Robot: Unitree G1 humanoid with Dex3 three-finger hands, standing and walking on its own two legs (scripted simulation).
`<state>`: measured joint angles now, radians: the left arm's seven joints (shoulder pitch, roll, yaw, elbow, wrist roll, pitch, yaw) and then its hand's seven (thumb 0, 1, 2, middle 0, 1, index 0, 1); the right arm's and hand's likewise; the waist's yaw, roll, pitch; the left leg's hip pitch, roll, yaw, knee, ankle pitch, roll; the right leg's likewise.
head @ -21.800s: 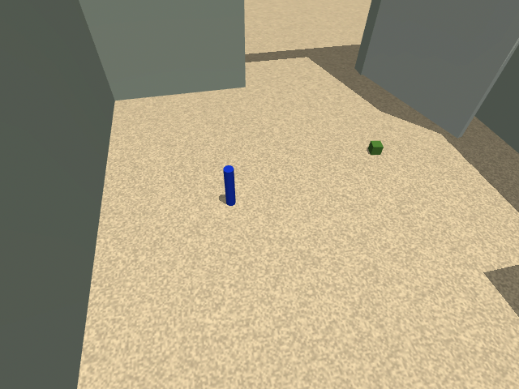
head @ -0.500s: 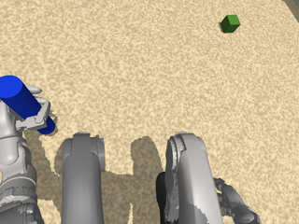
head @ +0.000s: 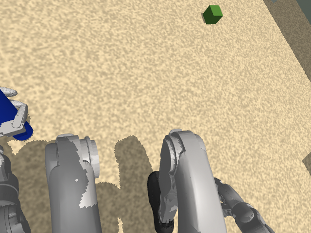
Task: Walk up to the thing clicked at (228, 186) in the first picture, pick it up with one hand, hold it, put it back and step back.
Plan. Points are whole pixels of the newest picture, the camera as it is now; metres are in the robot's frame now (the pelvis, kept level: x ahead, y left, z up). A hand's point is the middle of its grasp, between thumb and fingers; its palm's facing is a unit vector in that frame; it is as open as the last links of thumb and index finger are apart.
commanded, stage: lower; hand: left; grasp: from the side
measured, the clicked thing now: (6, 116) +0.38 +0.31 -0.13
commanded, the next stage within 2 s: loosen in 0.94 s
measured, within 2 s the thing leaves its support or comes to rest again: rests again in 1.46 s
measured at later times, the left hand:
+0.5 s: hand (12, 114) +0.38 +0.30 -0.14, palm faces +0.40 -0.92 +0.00, open 6.7 cm
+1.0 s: hand (13, 116) +0.38 +0.30 -0.15, palm faces +0.41 -0.91 +0.00, open 6.7 cm
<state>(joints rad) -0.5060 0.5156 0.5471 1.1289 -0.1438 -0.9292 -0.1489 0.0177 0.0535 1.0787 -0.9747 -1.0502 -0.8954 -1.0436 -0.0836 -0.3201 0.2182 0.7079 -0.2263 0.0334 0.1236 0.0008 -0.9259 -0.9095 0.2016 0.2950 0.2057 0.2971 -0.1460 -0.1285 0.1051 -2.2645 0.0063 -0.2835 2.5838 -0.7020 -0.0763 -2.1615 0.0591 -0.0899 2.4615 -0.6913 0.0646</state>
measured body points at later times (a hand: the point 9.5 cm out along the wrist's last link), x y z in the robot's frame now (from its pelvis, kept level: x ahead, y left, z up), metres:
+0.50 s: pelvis -0.01 +0.01 -0.01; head +0.19 +0.15 +0.36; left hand +0.36 +0.35 -0.13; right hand +0.18 -0.25 -0.07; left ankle +0.08 +0.14 -0.26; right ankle +0.11 -0.13 -0.26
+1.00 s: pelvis -0.01 +0.02 -0.01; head +0.19 +0.18 +0.35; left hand +0.35 +0.35 -0.15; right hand +0.17 -0.23 -0.06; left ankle +0.08 +0.14 -0.26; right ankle +0.11 -0.13 -0.25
